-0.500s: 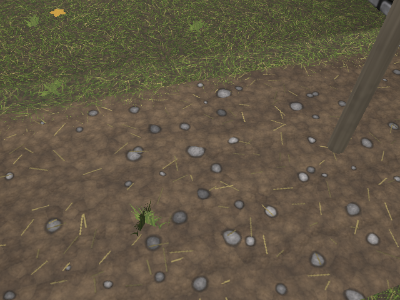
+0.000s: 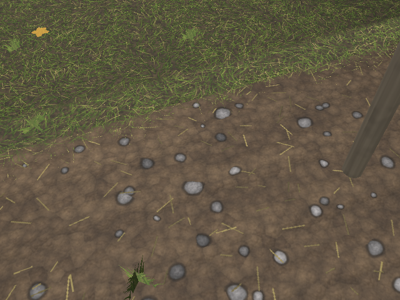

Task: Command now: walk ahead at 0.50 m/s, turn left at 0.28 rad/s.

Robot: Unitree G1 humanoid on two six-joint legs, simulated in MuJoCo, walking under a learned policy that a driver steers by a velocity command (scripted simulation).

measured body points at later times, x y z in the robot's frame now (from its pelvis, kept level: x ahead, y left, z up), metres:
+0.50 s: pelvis +0.28 +0.09 -0.01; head +0.32 +0.11 +0.44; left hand +0.34 +0.39 -0.12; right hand +0.46 -0.14 -0.11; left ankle +0.31 +0.16 -0.74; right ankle +0.28 -0.08 -0.65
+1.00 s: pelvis +0.56 +0.15 +0.00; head +0.58 +0.16 +0.44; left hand +0.53 +0.45 -0.10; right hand +0.81 -0.03 -0.11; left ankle +0.44 +0.22 -0.65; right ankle +0.65 +0.07 -0.74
